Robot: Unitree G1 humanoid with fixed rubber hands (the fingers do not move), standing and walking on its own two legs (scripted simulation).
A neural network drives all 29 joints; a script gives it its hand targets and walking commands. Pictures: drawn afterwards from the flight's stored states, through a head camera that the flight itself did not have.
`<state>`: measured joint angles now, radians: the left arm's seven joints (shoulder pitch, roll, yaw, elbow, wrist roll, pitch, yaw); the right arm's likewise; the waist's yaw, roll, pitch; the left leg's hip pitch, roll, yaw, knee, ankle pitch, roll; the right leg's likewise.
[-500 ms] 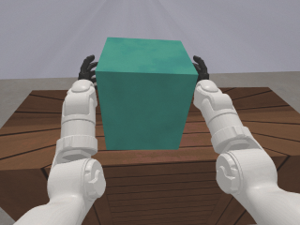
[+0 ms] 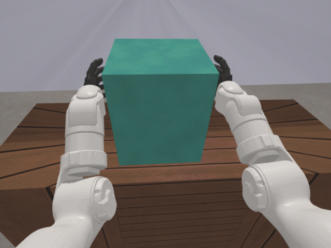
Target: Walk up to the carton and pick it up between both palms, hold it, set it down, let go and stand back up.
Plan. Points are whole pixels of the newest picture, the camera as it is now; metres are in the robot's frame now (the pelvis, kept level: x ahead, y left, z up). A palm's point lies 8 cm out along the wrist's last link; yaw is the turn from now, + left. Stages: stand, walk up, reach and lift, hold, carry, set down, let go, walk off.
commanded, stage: hold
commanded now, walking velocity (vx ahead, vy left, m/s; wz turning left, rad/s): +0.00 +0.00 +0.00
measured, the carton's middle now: (158, 101) +0.41 +0.03 +0.22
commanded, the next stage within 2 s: none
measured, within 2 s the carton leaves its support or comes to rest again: neither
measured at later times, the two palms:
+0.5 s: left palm (91, 87) +0.37 +0.18 +0.27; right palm (225, 78) +0.38 -0.12 +0.29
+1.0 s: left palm (92, 88) +0.38 +0.18 +0.27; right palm (224, 79) +0.38 -0.12 +0.29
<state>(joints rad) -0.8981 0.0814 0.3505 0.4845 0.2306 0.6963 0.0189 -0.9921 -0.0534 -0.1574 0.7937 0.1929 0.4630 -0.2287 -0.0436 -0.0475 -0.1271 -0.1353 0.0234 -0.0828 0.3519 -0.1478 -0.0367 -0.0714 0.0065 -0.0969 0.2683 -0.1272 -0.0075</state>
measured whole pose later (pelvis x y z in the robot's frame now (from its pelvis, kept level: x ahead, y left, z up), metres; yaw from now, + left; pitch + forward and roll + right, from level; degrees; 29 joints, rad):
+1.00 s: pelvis +0.01 +0.00 +0.00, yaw +0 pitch -4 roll -1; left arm -0.89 0.08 0.33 0.42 0.23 0.79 0.01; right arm -1.02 -0.10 -0.10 0.77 0.28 0.56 -0.26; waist -0.04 -0.05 -0.16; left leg -0.14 0.02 -0.08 0.35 -0.16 -0.04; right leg -0.07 0.01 -0.10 0.27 -0.14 -0.01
